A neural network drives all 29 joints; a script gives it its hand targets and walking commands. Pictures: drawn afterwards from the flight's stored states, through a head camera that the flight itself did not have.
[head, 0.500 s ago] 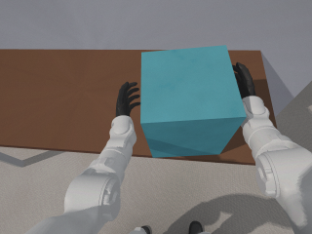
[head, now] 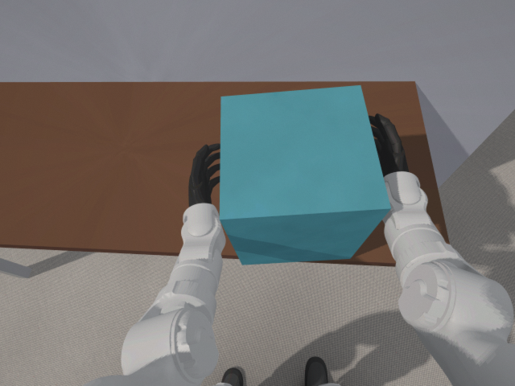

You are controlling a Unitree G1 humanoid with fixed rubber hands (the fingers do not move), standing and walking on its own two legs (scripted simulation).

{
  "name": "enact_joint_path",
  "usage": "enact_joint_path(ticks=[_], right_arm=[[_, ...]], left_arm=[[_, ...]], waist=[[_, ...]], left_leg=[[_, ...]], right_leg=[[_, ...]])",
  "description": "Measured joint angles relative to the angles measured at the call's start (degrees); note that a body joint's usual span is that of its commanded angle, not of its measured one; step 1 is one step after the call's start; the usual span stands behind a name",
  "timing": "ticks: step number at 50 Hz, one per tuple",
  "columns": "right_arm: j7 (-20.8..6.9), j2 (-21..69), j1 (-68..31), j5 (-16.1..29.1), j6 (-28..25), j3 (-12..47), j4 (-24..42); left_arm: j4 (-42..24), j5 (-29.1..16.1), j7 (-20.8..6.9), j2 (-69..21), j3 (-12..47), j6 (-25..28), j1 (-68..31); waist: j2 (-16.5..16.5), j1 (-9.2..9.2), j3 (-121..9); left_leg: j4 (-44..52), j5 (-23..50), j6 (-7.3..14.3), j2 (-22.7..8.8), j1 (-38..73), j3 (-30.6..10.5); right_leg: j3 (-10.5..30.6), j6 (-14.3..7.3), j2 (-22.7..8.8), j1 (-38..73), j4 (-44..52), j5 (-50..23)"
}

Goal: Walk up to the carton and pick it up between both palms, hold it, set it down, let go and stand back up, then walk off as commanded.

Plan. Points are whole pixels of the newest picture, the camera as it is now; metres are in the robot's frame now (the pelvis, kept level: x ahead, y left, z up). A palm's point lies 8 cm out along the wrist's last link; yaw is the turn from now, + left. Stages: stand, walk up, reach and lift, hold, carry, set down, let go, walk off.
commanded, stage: reach and lift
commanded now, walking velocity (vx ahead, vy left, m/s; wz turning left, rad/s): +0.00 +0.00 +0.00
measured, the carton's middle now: (293, 187) +0.43 +0.01 -0.03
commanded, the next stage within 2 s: none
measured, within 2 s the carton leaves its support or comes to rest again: neither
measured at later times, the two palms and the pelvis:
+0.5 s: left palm (202, 195) +0.39 +0.16 -0.01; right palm (390, 165) +0.46 -0.14 +0.01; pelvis +0.01 +0.01 +0.01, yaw +0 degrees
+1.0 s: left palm (202, 196) +0.39 +0.16 -0.01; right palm (390, 167) +0.45 -0.14 +0.01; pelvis +0.01 +0.00 +0.01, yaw +1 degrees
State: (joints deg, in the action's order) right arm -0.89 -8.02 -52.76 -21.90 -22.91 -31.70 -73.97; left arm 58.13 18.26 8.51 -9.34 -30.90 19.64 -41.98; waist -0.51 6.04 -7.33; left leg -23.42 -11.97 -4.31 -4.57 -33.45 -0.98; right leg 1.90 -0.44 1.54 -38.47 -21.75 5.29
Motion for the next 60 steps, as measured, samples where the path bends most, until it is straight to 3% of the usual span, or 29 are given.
enact_joint_path(ticks=[11,26,33,50,60], right_arm=[[-0.8,1.7,2.8,-3.0,-1.0,-2.1,1.5],[-0.9,0.9,2.7,-0.9,-3.2,-0.5,1.3],[-1.0,1.6,3.5,-0.7,-2.7,-0.5,2.5],[0.5,1.5,3.6,-0.6,-4.2,0.5,2.3],[2.5,0.7,4.1,-0.4,-8.8,3.2,0.0]], left_arm=[[-4.0,2.4,-0.9,-1.6,-1.1,-0.7,4.0],[-6.6,3.8,-0.1,-2.4,-0.2,0.4,4.1],[-5.8,4.5,-0.1,-1.9,-0.3,0.7,4.3],[-3.8,2.9,-0.9,-1.3,-0.8,2.5,3.1],[-3.5,1.1,0.0,-1.2,1.1,5.0,4.6]], waist=[[-0.5,-0.63,0.5],[1.1,-1.96,1.8],[0.7,-1.67,0.9],[1.5,-1.94,1.4],[0.7,-3.00,-1.5]], left_leg=[[2.4,-0.2,0.2,-0.4,3.8,0.9],[4.0,1.1,0.7,-0.4,3.7,2.1],[4.3,1.1,0.7,-0.6,3.5,2.2],[3.7,1.1,0.7,-0.6,2.9,2.0],[1.5,0.8,0.9,-0.3,-0.8,2.0]], right_leg=[[0.1,0.2,0.2,4.2,3.3,-0.2],[-0.6,0.2,-0.3,4.9,6.2,-1.9],[-0.5,0.2,-0.1,4.6,6.4,-2.0],[-1.0,0.1,-0.2,3.8,4.9,-1.4],[-1.5,0.4,-0.7,0.9,4.0,-1.5]])
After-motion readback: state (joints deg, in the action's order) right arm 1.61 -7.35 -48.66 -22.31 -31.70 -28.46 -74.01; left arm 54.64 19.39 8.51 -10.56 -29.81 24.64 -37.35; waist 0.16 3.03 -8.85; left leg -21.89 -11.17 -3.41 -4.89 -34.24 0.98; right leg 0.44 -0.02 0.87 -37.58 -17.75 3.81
